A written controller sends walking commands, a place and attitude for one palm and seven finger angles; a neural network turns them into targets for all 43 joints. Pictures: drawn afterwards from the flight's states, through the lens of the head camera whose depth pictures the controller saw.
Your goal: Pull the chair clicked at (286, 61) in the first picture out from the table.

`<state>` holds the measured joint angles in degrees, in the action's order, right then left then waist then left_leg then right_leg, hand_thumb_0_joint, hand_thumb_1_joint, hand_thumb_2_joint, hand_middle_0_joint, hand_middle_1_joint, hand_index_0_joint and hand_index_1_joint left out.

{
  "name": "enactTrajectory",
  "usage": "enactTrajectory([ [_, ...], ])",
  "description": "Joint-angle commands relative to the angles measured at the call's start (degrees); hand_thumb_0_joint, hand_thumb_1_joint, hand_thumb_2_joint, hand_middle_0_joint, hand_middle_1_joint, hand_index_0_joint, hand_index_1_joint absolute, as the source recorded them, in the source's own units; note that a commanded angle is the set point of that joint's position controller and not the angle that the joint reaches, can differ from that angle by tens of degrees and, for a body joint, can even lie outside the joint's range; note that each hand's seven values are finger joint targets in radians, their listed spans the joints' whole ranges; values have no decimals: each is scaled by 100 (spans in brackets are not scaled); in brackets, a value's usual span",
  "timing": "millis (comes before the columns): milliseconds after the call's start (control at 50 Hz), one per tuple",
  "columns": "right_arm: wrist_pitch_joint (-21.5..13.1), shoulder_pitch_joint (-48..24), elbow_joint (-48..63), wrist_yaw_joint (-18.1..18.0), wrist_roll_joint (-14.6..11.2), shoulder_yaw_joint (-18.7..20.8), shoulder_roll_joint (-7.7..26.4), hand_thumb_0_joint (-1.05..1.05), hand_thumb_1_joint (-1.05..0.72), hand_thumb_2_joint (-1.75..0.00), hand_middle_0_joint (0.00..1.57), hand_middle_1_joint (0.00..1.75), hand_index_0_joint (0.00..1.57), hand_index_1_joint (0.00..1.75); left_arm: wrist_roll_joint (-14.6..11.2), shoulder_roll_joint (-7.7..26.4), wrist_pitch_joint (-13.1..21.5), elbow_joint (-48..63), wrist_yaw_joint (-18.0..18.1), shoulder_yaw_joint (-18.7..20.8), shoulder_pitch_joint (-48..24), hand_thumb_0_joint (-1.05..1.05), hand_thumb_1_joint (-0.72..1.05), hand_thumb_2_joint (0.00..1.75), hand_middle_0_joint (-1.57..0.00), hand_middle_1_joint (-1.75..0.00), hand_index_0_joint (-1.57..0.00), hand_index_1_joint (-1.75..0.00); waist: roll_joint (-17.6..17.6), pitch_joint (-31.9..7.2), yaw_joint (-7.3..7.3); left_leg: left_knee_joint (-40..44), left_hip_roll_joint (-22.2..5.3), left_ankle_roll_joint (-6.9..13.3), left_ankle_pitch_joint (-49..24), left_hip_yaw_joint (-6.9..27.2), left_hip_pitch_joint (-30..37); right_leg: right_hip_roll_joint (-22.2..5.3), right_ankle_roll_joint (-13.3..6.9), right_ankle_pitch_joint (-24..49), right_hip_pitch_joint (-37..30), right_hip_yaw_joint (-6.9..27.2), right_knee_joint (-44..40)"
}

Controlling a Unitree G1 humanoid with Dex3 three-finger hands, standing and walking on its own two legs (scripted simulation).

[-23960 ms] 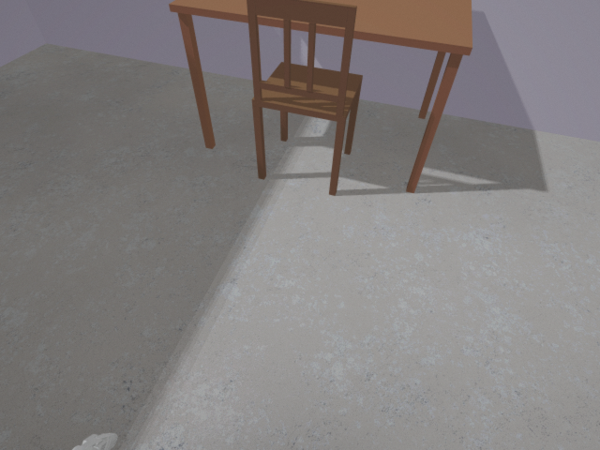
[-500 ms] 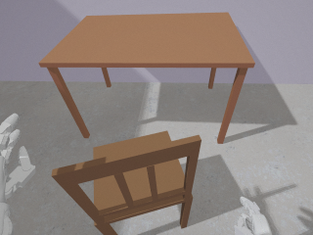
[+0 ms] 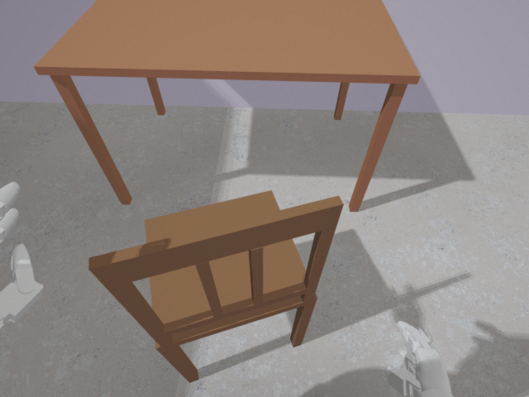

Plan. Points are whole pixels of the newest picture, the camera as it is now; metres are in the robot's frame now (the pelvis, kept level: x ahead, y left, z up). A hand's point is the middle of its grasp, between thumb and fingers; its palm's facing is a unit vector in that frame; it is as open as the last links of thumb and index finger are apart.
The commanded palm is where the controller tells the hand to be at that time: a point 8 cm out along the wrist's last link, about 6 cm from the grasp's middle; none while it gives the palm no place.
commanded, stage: step back with the hand held close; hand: left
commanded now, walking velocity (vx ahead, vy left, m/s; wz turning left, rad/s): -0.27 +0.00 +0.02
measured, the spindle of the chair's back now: (210, 289) +0.32 +0.13 -0.12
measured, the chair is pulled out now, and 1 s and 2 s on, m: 0.55 0.55 0.55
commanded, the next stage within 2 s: stop stepping back and stand still in 1.36 s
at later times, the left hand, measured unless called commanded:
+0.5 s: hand out of the picture +0.14 +0.28 +0.16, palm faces +0.46 -0.74 -0.48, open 7.4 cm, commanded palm +0.08 +0.30 +0.18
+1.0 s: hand out of the picture +0.12 +0.26 +0.16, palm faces +0.43 -0.77 -0.47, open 7.4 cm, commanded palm +0.05 +0.29 +0.18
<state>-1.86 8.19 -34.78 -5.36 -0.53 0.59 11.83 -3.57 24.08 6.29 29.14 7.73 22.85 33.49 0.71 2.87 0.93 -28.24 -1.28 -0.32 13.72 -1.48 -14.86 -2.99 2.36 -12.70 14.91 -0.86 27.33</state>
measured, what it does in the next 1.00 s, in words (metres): steps on the spot: right foot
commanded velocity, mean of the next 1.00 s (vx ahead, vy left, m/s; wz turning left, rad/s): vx -0.36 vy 0.00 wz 0.00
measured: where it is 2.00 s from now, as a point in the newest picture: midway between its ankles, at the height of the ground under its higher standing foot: outside the picture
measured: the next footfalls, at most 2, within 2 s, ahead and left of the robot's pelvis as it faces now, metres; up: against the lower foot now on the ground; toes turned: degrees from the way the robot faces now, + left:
right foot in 0.92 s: -0.02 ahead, -0.14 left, +0.00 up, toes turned +0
left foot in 1.30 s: -0.09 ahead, +0.11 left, +0.00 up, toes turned +3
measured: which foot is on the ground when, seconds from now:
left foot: down 0.00-1.00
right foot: down 0.00-0.80, up 0.82-0.90, down 0.92-1.00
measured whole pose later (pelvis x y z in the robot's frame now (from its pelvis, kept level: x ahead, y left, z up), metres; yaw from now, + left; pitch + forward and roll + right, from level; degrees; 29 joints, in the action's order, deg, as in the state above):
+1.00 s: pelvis -0.09 -0.01 -0.02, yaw +1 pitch +1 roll -3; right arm -10.1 7.9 -37.8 -4.8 1.0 -0.1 9.9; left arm -2.9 24.9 13.1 32.9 8.6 26.6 29.8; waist -0.1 3.6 1.4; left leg -36.0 -3.9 -1.3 9.3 2.0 -28.1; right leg 1.6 0.6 -15.3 20.6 -1.3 34.5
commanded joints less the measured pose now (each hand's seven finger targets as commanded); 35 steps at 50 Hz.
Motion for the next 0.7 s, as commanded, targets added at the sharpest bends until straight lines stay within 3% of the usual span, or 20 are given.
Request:
enactTrajectory([
  [0, -403, -523, 887, -75, -19, 243, 666, 0, -90, -90, 20, 30, 20, 30, 3, 929, 409, 1216, 226, 826, -147, 0, 90, 90, -20, -30, -20, -30, 459, -1067, 3, 381, -666, 174, -1137, 406, -170, -179, -194, 1110, -539, 125, -39],
  [60, -438, -473, 864, -96, -25, 243, 667, 0, -90, -90, 20, 30, 20, 30, 20, 886, 383, 1140, 254, 752, -235, 0, 90, 90, -20, -30, -20, -30, 228, -836, -31, 332, -509, 135, -112, 393, -412, -224, -233, 614, -249, 330, -364],
  [100, -461, -425, 887, -93, -19, 232, 674, 0, -90, -90, 20, 30, 20, 30, 56, 887, 394, 1101, 282, 720, -363, 0, 90, 90, -20, -30, -20, -30, 2, -646, -58, 198, -351, 106, 689, 351, -513, -327, -302, -175, 137, 531, -731],
  [160, -502, -385, 875, -120, -16, 221, 696, 0, -90, -90, 20, 30, 20, 30, 98, 968, 445, 1091, 340, 754, -445, 0, 90, 90, -20, -30, -20, -30, -25, -489, -80, 126, -313, 113, 1200, 396, -516, -361, -348, -1185, 589, 587, -1013],
  [200, -546, -401, 904, -126, -3, 194, 716, 0, -90, -90, 20, 30, 20, 30, 125, 1019, 500, 1193, 363, 804, -486, 0, 90, 90, -20, -30, -20, -30, 62, -522, -68, 290, -400, 144, 1310, 522, -608, -262, -290, -1403, 590, 451, -906],
  [220, -557, -410, 872, -156, 1, 209, 748, 0, -90, -90, 20, 30, 20, 30, 121, 1143, 517, 1202, 384, 921, -460, 0, 90, 90, -20, -30, -20, -30, 359, -553, -67, 550, -497, 190, 1437, 631, -799, -178, -250, -1348, 352, 351, -752],
  [260, -607, -396, 949, -157, -19, 197, 748, 0, -90, -90, 20, 30, 20, 30, 135, 1021, 563, 1244, 383, 886, -426, 0, 90, 90, -20, -30, -20, -30, 557, -586, -48, 841, -643, 267, 1703, 756, -1276, -15, -177, -1185, -81, 223, -325],
  [320, -680, -374, 903, -148, -31, 211, 751, 0, -90, -90, 20, 30, 20, 30, 122, 1078, 617, 1227, 379, 952, -293, 0, 90, 90, -20, -30, -20, -30, 593, -781, -44, 743, -645, 287, 1373, 744, -1281, -23, -178, -483, -355, 188, -131],
  [440, -823, -322, 870, -106, -18, 232, 776, 0, -90, -90, 20, 30, 20, 30, 175, 950, 735, 1333, 348, 930, -325, 0, 90, 90, -20, -30, -20, -30, 779, -666, -31, 785, -815, 384, 1811, 856, -2106, 31, -179, -276, -703, 207, 431],
  [500, -881, -300, 845, -80, 5, 244, 767, 0, -90, -90, 20, 30, 20, 30, 189, 995, 802, 1401, 332, 987, -456, 0, 90, 90, -20, -30, -20, -30, 540, -649, -28, 519, -729, 351, 1855, 789, -2135, -23, -218, -376, -474, 365, 380],
  [580, -902, -243, 725, -63, 47, 266, 719, 0, -90, -90, 20, 30, 20, 30, 174, 1066, 844, 1412, 355, 978, -582, 0, 90, 90, -20, -30, -20, -30, -110, -662, -66, -274, -281, 153, 1685, 526, -1336, -416, -451, -1110, 558, 905, -582],
  [620, -862, -248, 576, -65, 88, 287, 682, 0, -90, -90, 20, 30, 20, 30, 182, 1217, 845, 1355, 410, 1105, -533, 0, 90, 90, -20, -30, -20, -30, -261, -830, -71, -705, -140, 88, 1299, 412, -838, -683, -617, -982, 874, 1059, -886],
  [640, -828, -217, 561, -57, 100, 266, 636, 0, -90, -90, 20, 30, 20, 30, 163, 1084, 832, 1350, 415, 994, -476, 0, 90, 90, -20, -30, -20, -30, -362, -955, -99, -765, -117, 66, 1085, 408, -685, -738, -634, -772, 875, 959, -857],
  [680, -782, -275, 562, -55, 84, 285, 667, 0, -90, -90, 20, 30, 20, 30, 164, 1077, 821, 1410, 423, 991, -489, 0, 90, 90, -20, -30, -20, -30, -255, -1018, -124, -498, -196, 88, 840, 548, -622, -590, -539, -525, 826, 719, -675],
])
